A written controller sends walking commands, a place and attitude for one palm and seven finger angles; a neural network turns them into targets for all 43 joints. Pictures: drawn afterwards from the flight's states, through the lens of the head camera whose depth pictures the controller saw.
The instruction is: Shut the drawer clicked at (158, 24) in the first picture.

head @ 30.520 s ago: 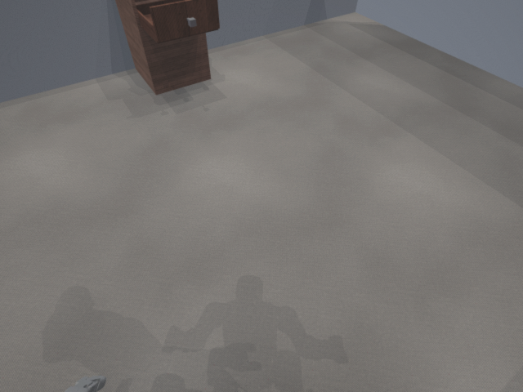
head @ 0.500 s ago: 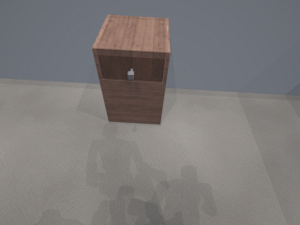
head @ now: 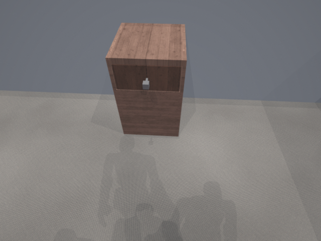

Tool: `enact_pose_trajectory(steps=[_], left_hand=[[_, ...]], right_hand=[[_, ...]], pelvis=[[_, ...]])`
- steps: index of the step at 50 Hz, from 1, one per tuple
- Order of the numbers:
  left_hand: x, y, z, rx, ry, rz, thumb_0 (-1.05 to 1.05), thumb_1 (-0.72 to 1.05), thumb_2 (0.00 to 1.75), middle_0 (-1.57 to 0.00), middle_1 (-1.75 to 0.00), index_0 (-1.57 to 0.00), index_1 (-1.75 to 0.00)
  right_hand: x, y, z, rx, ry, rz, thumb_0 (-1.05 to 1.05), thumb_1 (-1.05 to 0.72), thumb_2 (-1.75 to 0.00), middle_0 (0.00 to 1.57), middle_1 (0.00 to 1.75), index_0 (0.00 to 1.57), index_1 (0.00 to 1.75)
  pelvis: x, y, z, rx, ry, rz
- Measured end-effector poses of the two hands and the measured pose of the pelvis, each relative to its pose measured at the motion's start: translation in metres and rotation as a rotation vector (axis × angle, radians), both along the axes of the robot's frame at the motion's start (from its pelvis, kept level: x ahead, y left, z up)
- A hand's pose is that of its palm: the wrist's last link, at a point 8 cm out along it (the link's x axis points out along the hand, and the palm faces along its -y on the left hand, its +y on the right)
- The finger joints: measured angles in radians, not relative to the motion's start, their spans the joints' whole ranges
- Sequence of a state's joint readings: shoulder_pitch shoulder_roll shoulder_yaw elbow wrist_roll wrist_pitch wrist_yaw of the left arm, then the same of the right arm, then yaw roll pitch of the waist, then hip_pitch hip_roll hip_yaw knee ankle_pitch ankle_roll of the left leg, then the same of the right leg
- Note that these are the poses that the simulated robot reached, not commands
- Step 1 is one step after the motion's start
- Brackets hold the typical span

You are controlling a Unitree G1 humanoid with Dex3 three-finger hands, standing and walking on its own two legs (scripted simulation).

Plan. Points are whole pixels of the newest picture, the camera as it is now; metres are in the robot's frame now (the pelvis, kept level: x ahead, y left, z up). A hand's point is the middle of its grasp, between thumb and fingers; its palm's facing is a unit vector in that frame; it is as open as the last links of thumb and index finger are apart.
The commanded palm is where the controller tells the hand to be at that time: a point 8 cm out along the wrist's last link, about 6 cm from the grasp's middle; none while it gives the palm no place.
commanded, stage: let the arm hang, fingers relaxed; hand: left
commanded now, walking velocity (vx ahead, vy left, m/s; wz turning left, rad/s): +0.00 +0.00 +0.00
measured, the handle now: (146, 83) +0.94 +0.14 -0.22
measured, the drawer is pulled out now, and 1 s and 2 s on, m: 0.00 0.00 0.00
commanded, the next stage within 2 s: look to check the result in 0.32 s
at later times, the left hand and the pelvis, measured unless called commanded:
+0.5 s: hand out of the picture +0.00 +0.15 -0.17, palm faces +0.03 -0.98 -0.19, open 7.3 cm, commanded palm none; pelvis +0.01 -0.02 +0.00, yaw +0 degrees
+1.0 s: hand out of the picture +0.01 +0.13 -0.17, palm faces +0.04 -0.98 -0.19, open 7.3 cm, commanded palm none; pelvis +0.02 -0.03 +0.00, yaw +0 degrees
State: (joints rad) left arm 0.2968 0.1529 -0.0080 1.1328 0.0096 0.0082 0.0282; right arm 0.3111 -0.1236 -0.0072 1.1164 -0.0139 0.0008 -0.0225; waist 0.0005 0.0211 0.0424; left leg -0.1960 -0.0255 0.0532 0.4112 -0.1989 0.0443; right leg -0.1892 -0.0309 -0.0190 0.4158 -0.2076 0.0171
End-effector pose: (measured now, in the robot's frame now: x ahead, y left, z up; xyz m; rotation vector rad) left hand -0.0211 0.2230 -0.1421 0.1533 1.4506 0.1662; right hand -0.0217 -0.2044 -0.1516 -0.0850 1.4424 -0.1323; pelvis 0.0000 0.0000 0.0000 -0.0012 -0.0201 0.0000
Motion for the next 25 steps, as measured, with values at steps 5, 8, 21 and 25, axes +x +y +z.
enact_pose_trajectory(steps=[5, 8, 21, 25], left_hand=[[0.017, -0.013, -0.002, -0.022, -0.049, -0.008, 0.00, 0.91, 0.89, -0.22, -0.33, -0.22, -0.33], [0.020, -0.015, -0.003, -0.018, -0.051, -0.010, 0.01, 0.93, 0.89, -0.21, -0.31, -0.21, -0.32], [0.018, -0.022, -0.001, -0.013, -0.029, 0.002, 0.00, 0.92, 0.89, -0.20, -0.30, -0.20, -0.30], [0.016, -0.025, -0.001, -0.014, -0.018, 0.004, 0.00, 0.91, 0.89, -0.20, -0.30, -0.20, -0.30]], right_hand=[[0.004, -0.003, 0.000, -0.004, -0.016, -0.007, 0.01, -0.91, -0.90, 0.20, 0.30, 0.20, 0.30], [0.004, -0.008, 0.001, -0.010, -0.018, -0.015, 0.01, -0.91, -0.90, 0.20, 0.30, 0.20, 0.30], [-0.002, -0.024, 0.002, -0.026, 0.023, -0.018, 0.00, -0.91, -0.90, 0.20, 0.30, 0.20, 0.29], [-0.001, -0.026, 0.002, -0.025, 0.029, -0.018, 0.00, -0.91, -0.90, 0.20, 0.30, 0.20, 0.29]], pelvis=[[0.001, -0.003, 0.000, 0.001, -0.001, -0.002], [0.003, -0.006, 0.000, 0.002, -0.001, -0.004], [0.007, -0.017, 0.001, 0.001, 0.001, -0.001], [0.009, -0.020, 0.001, 0.001, 0.002, -0.002]])
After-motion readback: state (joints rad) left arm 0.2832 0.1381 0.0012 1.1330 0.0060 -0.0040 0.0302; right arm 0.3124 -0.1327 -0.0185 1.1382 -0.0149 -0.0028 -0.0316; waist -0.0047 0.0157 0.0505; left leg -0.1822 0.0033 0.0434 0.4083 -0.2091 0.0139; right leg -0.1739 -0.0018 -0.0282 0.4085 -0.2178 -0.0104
